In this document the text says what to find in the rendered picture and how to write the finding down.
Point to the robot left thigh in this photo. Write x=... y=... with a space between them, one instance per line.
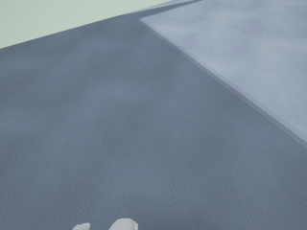
x=124 y=224

